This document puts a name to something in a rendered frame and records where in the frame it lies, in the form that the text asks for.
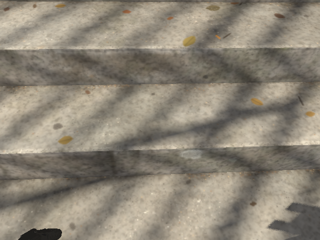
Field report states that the left robot hand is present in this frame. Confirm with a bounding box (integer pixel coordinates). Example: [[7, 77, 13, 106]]
[[18, 228, 62, 240]]

